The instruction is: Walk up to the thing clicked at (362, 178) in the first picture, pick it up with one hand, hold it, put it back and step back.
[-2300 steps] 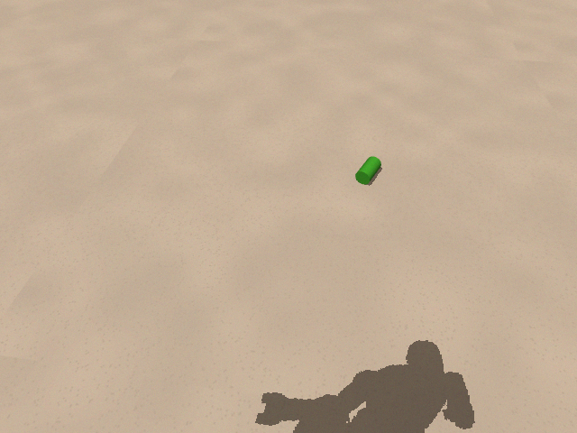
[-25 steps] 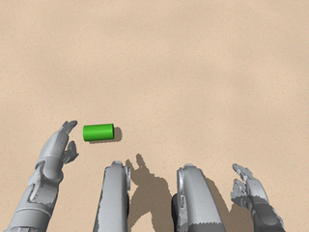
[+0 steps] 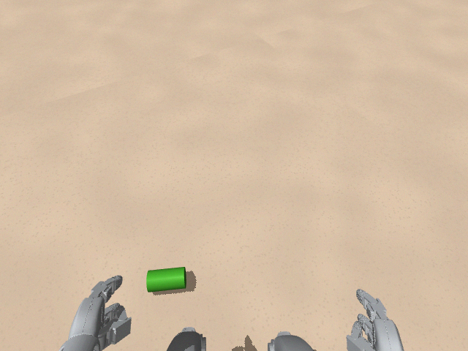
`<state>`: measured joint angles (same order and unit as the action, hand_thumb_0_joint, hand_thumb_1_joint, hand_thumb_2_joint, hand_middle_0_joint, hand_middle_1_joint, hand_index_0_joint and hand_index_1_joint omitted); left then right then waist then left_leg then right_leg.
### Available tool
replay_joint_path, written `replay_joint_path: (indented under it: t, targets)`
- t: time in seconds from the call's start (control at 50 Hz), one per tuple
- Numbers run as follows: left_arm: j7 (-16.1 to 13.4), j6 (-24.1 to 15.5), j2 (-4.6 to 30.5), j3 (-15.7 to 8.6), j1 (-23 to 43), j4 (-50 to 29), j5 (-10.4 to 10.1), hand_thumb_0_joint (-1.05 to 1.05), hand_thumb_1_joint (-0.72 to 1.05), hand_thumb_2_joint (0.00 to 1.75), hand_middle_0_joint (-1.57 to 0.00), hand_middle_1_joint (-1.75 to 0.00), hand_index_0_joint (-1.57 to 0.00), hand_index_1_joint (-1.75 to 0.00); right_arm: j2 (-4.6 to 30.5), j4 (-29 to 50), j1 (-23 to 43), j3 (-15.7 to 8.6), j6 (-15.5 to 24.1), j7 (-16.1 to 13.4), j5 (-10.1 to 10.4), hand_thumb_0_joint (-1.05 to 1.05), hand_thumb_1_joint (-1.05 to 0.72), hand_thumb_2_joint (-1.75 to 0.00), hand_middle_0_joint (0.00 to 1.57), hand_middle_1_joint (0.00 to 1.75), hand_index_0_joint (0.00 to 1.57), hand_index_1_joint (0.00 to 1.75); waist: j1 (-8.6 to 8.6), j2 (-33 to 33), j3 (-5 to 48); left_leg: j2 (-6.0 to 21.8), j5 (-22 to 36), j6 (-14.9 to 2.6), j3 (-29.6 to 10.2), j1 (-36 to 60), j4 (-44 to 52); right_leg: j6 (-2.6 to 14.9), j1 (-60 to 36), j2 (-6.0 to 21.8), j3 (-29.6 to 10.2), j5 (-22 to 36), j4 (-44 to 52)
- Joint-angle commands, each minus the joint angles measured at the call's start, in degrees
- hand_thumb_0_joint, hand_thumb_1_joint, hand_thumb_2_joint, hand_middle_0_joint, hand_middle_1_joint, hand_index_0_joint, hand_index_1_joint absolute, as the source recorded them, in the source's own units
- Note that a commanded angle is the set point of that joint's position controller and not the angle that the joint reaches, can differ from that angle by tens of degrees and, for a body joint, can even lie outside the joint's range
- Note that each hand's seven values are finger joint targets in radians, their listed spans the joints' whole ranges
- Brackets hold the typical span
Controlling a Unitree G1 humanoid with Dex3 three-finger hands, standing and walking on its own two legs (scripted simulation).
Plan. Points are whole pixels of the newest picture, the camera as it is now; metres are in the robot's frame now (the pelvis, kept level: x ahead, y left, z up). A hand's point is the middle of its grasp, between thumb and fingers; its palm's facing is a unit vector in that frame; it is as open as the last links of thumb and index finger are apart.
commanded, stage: home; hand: left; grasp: from above
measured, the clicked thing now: (167, 279) +0.44 +0.24 -0.65
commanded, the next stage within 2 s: none
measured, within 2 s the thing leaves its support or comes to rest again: neither
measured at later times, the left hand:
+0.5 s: hand (119, 343) +0.16 +0.18 -0.03, palm faces +0.06 -0.98 -0.20, open 7.4 cm
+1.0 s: hand (124, 341) +0.16 +0.17 -0.02, palm faces +0.05 -0.98 -0.20, open 7.4 cm
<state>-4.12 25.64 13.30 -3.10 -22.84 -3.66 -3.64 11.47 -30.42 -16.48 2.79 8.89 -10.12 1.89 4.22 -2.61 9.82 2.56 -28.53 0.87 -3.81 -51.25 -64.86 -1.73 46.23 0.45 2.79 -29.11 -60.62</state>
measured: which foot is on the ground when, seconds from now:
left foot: down 0.00-1.00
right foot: down 0.00-1.00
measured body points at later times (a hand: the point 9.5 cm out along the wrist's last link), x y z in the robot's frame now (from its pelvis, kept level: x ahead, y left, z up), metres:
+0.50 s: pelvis +0.00 +0.00 +0.02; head +0.02 +0.01 +0.47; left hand +0.15 +0.23 -0.01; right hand +0.18 -0.24 -0.03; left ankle +0.03 +0.12 -0.66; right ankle +0.01 -0.14 -0.66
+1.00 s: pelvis +0.00 -0.01 +0.02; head +0.02 +0.00 +0.47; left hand +0.16 +0.22 -0.01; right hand +0.16 -0.25 -0.04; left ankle +0.03 +0.12 -0.66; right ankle +0.01 -0.14 -0.66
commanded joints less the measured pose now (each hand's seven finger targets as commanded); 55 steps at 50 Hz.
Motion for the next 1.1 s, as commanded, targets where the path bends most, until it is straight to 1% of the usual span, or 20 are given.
replay_joint_path:
  t: [0.0, 0.08, 0.14, 0.2, 0.24, 0.3, 0.36, 0.48, 0.56, 0.62, 0.74, 0.8, 0.9, 0.94, 0.98, 1.0, 1.02, 1.04, 1.06, 1.08]
  targets:
    - [0.06, -1.33, 4.89, -2.46, -3.64, -13.78, 0.13, 0.00, 0.90, 0.90, -0.20, -0.30, -0.20, -0.30, 6.80, 9.54, 2.55, -2.97, 4.54, -1.41, -0.53, 0.00, -0.90, -0.90, 0.20, 0.30, 0.20, 0.30, -1.17, -1.29, 8.56, -2.17, 15.69, -1.44, 1.49, 15.42, 12.92, 2.01, -9.68, -2.22, 1.28, 15.57, 12.55]
    - [1.13, -0.96, 4.21, -1.81, -6.19, -15.04, 0.29, 0.00, 0.90, 0.90, -0.20, -0.30, -0.20, -0.30, 7.22, 9.68, 2.50, -3.44, 5.41, -1.40, -0.95, 0.00, -0.90, -0.90, 0.20, 0.30, 0.20, 0.30, -1.32, -1.01, 5.24, -1.83, 14.51, -1.28, 0.99, 17.30, 15.90, 2.04, -10.11, -2.54, 2.16, 13.64, 14.22]
    - [1.81, -1.16, 4.43, -1.91, -5.90, -15.32, 0.46, 0.00, 0.90, 0.90, -0.20, -0.30, -0.20, -0.30, 7.47, 9.85, 3.14, -3.63, 6.21, -1.37, -1.27, 0.00, -0.90, -0.90, 0.20, 0.30, 0.20, 0.30, -1.56, 0.24, 2.83, -2.13, 12.61, -1.41, 1.21, 16.74, 16.65, 1.72, -10.61, -2.38, 2.35, 11.75, 15.52]
    - [2.35, -1.39, 4.70, -2.04, -4.48, -14.50, 0.86, 0.00, 0.90, 0.90, -0.20, -0.30, -0.20, -0.30, 7.98, 9.88, 3.23, -3.92, 6.80, -1.29, -1.40, 0.00, -0.90, -0.90, 0.20, 0.30, 0.20, 0.30, -1.10, 0.09, 2.18, -2.20, 12.29, -1.47, 1.60, 17.53, 16.91, 1.71, -10.12, -2.27, 2.12, 11.43, 15.64]
    - [2.60, -1.67, 5.01, -1.85, -3.40, -15.33, 0.93, 0.00, 0.90, 0.90, -0.20, -0.30, -0.20, -0.30, 8.12, 9.66, 3.22, -4.00, 7.22, -1.21, -1.55, 0.00, -0.90, -0.90, 0.20, 0.30, 0.20, 0.30, -0.95, 0.18, 2.97, -2.35, 12.84, -1.54, 1.50, 17.97, 16.66, 1.56, -10.79, -2.03, 1.98, 12.20, 15.79]
    - [2.82, -1.82, 5.17, -1.93, -3.12, -15.32, 1.11, 0.00, 0.90, 0.90, -0.20, -0.30, -0.20, -0.30, 8.05, 9.53, 4.09, -3.82, 7.66, -1.07, -1.61, 0.00, -0.90, -0.90, 0.20, 0.30, 0.20, 0.30, -1.42, -0.74, 2.67, -2.50, 10.87, -1.52, 1.56, 17.98, 17.20, 1.60, -10.50, -1.91, 1.81, 10.50, 16.08]
    - [2.67, -1.73, 5.47, -2.09, -3.36, -15.88, 1.36, 0.00, 0.90, 0.90, -0.20, -0.30, -0.20, -0.30, 8.13, 9.47, 3.98, -3.88, 7.87, -1.07, -1.63, 0.00, -0.90, -0.90, 0.20, 0.30, 0.20, 0.30, -1.46, -1.11, 4.27, -2.45, 12.59, -1.43, 1.55, 19.38, 17.10, 1.65, -11.63, -1.84, 1.64, 12.04, 15.82]
    - [2.59, -1.98, 5.37, -1.79, -3.65, -15.27, 1.34, 0.00, 0.90, 0.90, -0.20, -0.30, -0.20, -0.30, 8.07, 9.00, 4.36, -3.65, 8.07, -1.06, -1.71, 0.00, -0.90, -0.90, 0.20, 0.30, 0.20, 0.30, -1.81, -1.33, 3.88, -2.39, 11.72, -1.42, 1.18, 18.73, 17.47, 1.73, -11.60, -1.87, 1.73, 11.35, 15.72]
    - [2.51, -1.99, 5.23, -1.85, -3.37, -14.30, 1.38, 0.00, 0.90, 0.90, -0.20, -0.30, -0.20, -0.30, 8.03, 8.97, 4.92, -3.48, 8.18, -1.12, -1.66, 0.00, -0.90, -0.90, 0.20, 0.30, 0.20, 0.30, -2.14, -1.44, 2.11, -2.18, 8.36, -1.35, 0.91, 17.87, 18.43, 1.78, -10.38, -2.09, 2.00, 8.31, 15.95]
    - [2.50, -2.04, 5.21, -1.89, -3.74, -14.84, 1.21, 0.00, 0.90, 0.90, -0.20, -0.30, -0.20, -0.30, 7.99, 8.78, 4.54, -3.51, 8.42, -1.17, -1.64, 0.00, -0.90, -0.90, 0.20, 0.30, 0.20, 0.30, -1.92, -0.97, 3.82, -2.15, 9.13, -1.39, 1.02, 18.59, 18.07, 1.79, -10.93, -2.07, 1.82, 8.92, 15.83]
    - [2.53, -2.11, 5.43, -2.22, -3.70, -14.59, 1.00, 0.00, 0.90, 0.90, -0.20, -0.30, -0.20, -0.30, 8.05, 8.54, 4.46, -3.68, 8.59, -1.40, -1.64, 0.00, -0.90, -0.90, 0.20, 0.30, 0.20, 0.30, -2.08, -0.06, 3.80, -2.22, 10.78, -1.45, 1.54, 18.14, 17.11, 1.60, -11.09, -1.90, 1.68, 10.21, 16.01]
    - [2.57, -2.10, 5.50, -2.22, -3.30, -14.71, 1.02, 0.00, 0.90, 0.90, -0.20, -0.30, -0.20, -0.30, 8.06, 8.98, 4.84, -3.59, 8.67, -1.42, -1.54, 0.00, -0.90, -0.90, 0.20, 0.30, 0.20, 0.30, -2.10, -0.12, 2.32, -2.33, 7.68, -1.52, 1.68, 16.99, 17.56, 1.55, -10.21, -1.80, 1.57, 7.52, 16.56]
    - [2.70, -2.04, 5.50, -2.32, -3.78, -15.21, 1.08, 0.00, 0.90, 0.90, -0.20, -0.30, -0.20, -0.30, 8.03, 8.84, 4.56, -3.79, 8.79, -1.46, -1.51, 0.00, -0.90, -0.90, 0.20, 0.30, 0.20, 0.30, -2.21, -0.54, 3.12, -2.28, 7.64, -1.44, 1.91, 17.30, 17.52, 1.59, -10.17, -1.83, 1.37, 7.41, 16.34]
    - [2.67, -2.06, 5.54, -2.41, -4.14, -14.74, 1.17, 0.00, 0.90, 0.90, -0.20, -0.30, -0.20, -0.30, 8.08, 8.48, 4.57, -3.82, 8.83, -1.46, -1.50, 0.00, -0.90, -0.90, 0.20, 0.30, 0.20, 0.30, -2.32, -0.37, 1.91, -2.09, 6.52, -1.36, 1.68, 16.94, 17.93, 1.65, -9.64, -1.97, 1.54, 6.47, 16.05]
    - [2.75, -2.24, 5.16, -2.23, -3.75, -15.40, 0.96, 0.00, 0.90, 0.90, -0.20, -0.30, -0.20, -0.30, 8.01, 8.45, 4.31, -3.99, 9.00, -1.45, -1.60, 0.00, -0.90, -0.90, 0.20, 0.30, 0.20, 0.30, -1.88, -0.20, 4.00, -2.17, 8.24, -1.39, 1.62, 17.70, 17.32, 1.53, -10.51, -1.91, 1.37, 8.06, 15.76]
    - [2.55, -2.24, 6.13, -2.93, -4.00, -16.04, 1.00, 0.00, 0.90, 0.90, -0.20, -0.30, -0.20, -0.30, 8.03, 8.33, 4.28, -3.95, 8.94, -1.55, -1.49, 0.00, -0.90, -0.90, 0.20, 0.30, 0.20, 0.30, -2.49, -0.32, 3.96, -2.15, 9.17, -1.35, 1.77, 17.83, 17.16, 1.62, -10.57, -1.87, 1.43, 8.67, 15.66]
    - [2.61, -2.20, 6.11, -2.69, -3.90, -15.38, 1.12, 0.00, 0.90, 0.90, -0.20, -0.30, -0.20, -0.30, 8.05, 8.37, 4.05, -3.92, 8.83, -1.52, -1.51, 0.00, -0.90, -0.90, 0.20, 0.30, 0.20, 0.30, -2.11, -0.48, 3.22, -2.26, 9.32, -1.39, 2.03, 17.52, 16.77, 1.55, -10.13, -1.79, 1.19, 8.83, 15.78]
    - [2.83, -2.08, 4.97, -1.51, -4.92, -14.48, 0.89, 0.00, 0.90, 0.90, -0.20, -0.30, -0.20, -0.30, 7.99, 8.45, 4.23, -3.84, 8.79, -1.46, -1.48, 0.00, -0.90, -0.90, 0.20, 0.30, 0.20, 0.30, -1.89, 0.38, 3.75, -2.21, 10.27, -1.45, 1.88, 17.93, 16.60, 1.48, -10.45, -1.84, 1.23, 9.73, 15.75]
    - [2.71, -2.15, 5.75, -2.26, -4.20, -15.25, 0.92, 0.00, 0.90, 0.90, -0.20, -0.30, -0.20, -0.30, 8.22, 8.50, 4.26, -3.95, 8.76, -1.46, -1.47, 0.00, -0.90, -0.90, 0.20, 0.30, 0.20, 0.30, -2.03, 0.50, 3.00, -2.21, 9.71, -1.49, 1.87, 17.40, 16.70, 1.47, -10.17, -1.82, 1.25, 9.29, 15.81]
    - [2.76, -1.99, 4.63, -1.60, -4.76, -14.04, 0.88, 0.00, 0.90, 0.90, -0.20, -0.30, -0.20, -0.30, 7.94, 8.35, 3.99, -3.83, 8.71, -1.47, -1.56, 0.00, -0.90, -0.90, 0.20, 0.30, 0.20, 0.30, -1.77, 0.17, 3.78, -2.24, 10.08, -1.46, 1.95, 17.89, 16.53, 1.46, -10.28, -1.78, 1.09, 9.78, 15.77]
